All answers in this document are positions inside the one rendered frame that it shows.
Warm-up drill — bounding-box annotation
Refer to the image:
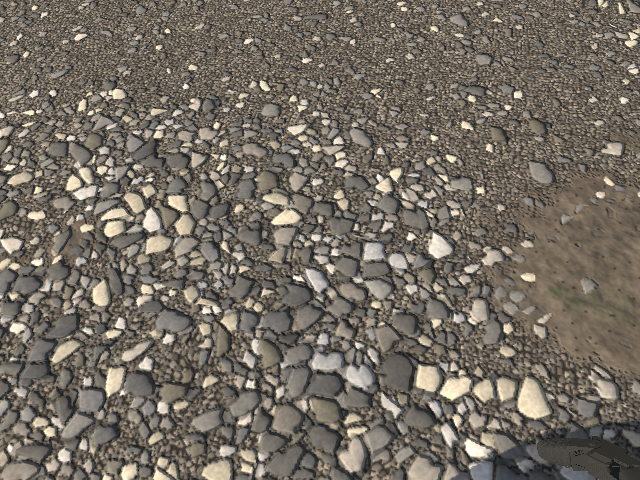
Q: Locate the right robot hand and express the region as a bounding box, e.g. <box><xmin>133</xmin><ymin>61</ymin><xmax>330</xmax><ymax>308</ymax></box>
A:
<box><xmin>537</xmin><ymin>436</ymin><xmax>640</xmax><ymax>480</ymax></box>

